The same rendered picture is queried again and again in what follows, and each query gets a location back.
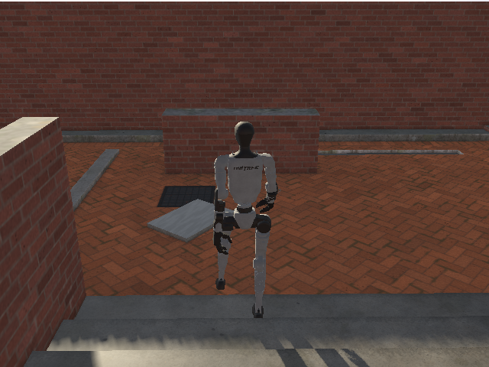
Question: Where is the humanoid robot head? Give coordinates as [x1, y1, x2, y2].
[232, 122, 258, 158]

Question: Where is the right robot forearm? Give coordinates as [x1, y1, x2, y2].
[266, 182, 278, 203]

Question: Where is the robot right shin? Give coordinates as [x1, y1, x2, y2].
[254, 258, 266, 313]

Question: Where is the robot right upper arm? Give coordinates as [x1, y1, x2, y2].
[260, 153, 277, 193]

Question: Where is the left robot hand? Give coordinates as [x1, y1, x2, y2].
[212, 231, 232, 255]

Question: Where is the left robot forearm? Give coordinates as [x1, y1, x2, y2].
[213, 188, 225, 232]

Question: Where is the robot left upper arm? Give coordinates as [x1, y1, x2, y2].
[214, 154, 229, 200]

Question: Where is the right robot hand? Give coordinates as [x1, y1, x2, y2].
[256, 197, 274, 213]

